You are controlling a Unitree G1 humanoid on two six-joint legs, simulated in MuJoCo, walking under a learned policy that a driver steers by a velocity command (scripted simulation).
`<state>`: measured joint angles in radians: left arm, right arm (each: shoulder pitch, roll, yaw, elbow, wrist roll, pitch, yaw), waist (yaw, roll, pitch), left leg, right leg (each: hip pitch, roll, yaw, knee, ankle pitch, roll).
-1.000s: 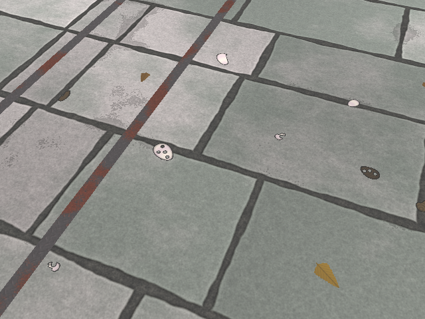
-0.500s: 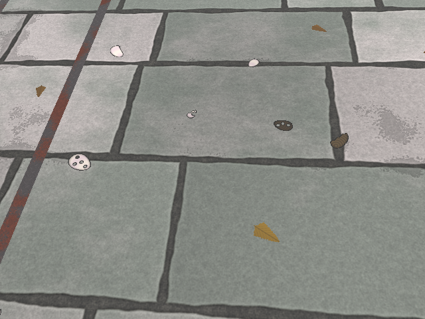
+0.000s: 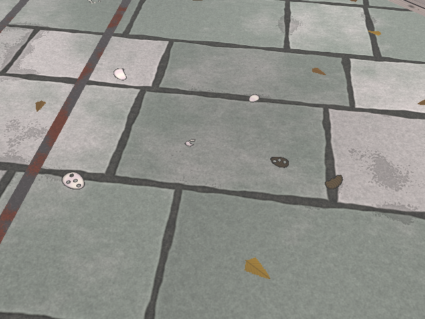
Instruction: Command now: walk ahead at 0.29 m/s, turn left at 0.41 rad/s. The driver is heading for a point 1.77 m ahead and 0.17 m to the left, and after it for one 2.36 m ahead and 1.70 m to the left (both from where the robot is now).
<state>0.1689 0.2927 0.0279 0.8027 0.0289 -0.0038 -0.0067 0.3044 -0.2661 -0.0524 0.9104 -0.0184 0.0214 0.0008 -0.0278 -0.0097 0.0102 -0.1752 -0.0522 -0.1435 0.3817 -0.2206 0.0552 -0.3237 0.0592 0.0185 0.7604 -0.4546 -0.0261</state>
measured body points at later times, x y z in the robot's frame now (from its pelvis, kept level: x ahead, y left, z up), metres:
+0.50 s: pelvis +0.18 +0.01 -0.02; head +0.23 +0.01 +0.43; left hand +0.05 +0.24 -0.15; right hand +0.46 -0.14 -0.12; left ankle +0.30 +0.13 -0.72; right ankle +0.03 -0.12 -0.75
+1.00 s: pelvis +0.44 +0.10 -0.01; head +0.47 +0.11 +0.44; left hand +0.53 +0.36 -0.14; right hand +0.48 -0.15 -0.15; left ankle +0.31 +0.12 -0.75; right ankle +0.63 +0.02 -0.71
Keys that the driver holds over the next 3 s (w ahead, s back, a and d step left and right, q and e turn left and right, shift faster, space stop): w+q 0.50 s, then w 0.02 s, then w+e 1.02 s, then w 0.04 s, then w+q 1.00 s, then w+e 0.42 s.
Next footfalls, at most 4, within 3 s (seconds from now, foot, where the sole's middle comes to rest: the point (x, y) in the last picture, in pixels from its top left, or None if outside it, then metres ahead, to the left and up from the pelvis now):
0.10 right None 0.07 -0.11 -0.78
0.56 left None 0.35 0.13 -0.78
1.12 right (192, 272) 0.67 0.07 -0.78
1.62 left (154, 194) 0.99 0.21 -0.78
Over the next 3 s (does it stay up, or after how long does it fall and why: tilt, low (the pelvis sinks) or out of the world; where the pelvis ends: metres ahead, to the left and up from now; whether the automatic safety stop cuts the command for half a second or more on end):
stays up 1.47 0.21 -0.01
